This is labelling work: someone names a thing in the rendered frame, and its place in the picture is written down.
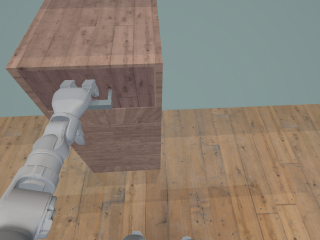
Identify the handle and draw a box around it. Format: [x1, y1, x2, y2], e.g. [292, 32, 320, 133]
[86, 89, 113, 110]

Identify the robot left upper arm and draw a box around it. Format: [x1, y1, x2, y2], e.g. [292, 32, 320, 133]
[0, 187, 57, 240]

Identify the cabinet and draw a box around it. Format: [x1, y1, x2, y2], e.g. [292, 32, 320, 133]
[5, 0, 163, 173]

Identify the left robot hand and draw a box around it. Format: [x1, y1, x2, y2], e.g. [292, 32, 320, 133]
[51, 79, 99, 145]

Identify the drawer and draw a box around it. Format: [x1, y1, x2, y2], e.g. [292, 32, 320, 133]
[18, 66, 155, 111]

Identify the left robot shin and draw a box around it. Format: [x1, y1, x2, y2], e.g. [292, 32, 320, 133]
[132, 231, 143, 236]

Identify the robot left forearm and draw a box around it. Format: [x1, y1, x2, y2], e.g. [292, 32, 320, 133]
[0, 112, 80, 210]

